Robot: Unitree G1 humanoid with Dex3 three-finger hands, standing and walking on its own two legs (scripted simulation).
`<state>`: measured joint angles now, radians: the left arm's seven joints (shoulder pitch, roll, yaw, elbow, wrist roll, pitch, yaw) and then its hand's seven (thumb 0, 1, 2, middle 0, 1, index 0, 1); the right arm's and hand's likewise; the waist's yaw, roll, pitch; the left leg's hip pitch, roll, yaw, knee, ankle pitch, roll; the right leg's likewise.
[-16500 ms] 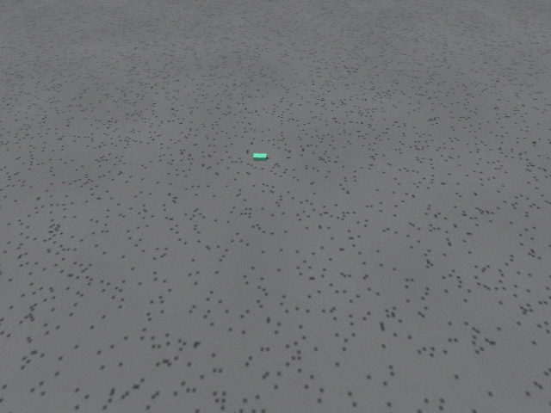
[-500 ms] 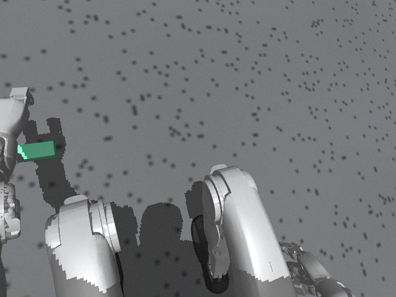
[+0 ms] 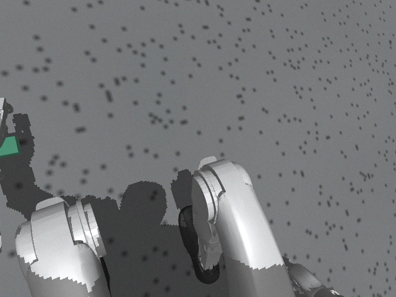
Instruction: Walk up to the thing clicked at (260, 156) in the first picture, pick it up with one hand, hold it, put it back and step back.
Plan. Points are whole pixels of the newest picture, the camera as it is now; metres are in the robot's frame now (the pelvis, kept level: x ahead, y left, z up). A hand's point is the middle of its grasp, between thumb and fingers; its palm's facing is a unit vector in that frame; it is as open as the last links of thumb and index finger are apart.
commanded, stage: rest palm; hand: left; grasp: from above
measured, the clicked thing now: out of the picture +0.44 +0.30 -0.28
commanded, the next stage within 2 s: close in 1.08 s
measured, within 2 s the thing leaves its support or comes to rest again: neither
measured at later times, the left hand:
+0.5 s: hand out of the picture +0.42 +0.31 -0.25, palm faces -0.49 -0.10 -0.86, open 14.1 cm
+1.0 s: hand out of the picture +0.42 +0.30 -0.25, palm faces -0.45 -0.11 -0.88, open 14.0 cm
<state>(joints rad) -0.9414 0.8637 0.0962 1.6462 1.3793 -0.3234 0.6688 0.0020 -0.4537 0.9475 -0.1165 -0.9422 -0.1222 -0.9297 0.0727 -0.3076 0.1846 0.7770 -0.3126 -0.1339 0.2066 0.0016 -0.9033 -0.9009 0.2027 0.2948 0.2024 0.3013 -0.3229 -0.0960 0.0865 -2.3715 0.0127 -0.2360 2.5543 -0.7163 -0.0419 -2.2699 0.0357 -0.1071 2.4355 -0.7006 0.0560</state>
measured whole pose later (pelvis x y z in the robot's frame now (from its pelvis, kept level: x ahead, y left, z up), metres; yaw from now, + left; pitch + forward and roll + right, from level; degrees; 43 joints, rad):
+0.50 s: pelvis +0.00 +0.01 +0.00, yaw -2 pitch +28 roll -13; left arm -0.95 0.92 0.10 1.71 1.33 -0.30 0.65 0.00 -0.48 0.96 -0.09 -0.97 -0.09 -0.96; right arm 0.06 -0.32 0.24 0.76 -0.33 -0.21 0.27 0.00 -0.91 -0.90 0.20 0.29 0.20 0.30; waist -0.34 -0.12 0.14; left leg -2.36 0.01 -0.27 2.58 -0.74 -0.03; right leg -2.23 0.05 -0.13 2.43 -0.71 0.07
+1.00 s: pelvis +0.00 +0.01 +0.00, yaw -3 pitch +27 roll -14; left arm -0.98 0.91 0.09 1.75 1.27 -0.20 0.70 0.00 -0.47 0.94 -0.09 -0.97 -0.10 -0.95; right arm 0.03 -0.35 0.25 0.75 -0.30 -0.29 0.31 0.00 -0.91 -0.91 0.20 0.29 0.20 0.30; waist -0.36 -0.13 0.14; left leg -2.36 0.02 -0.27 2.58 -0.73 -0.02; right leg -2.23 0.06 -0.14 2.41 -0.69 0.08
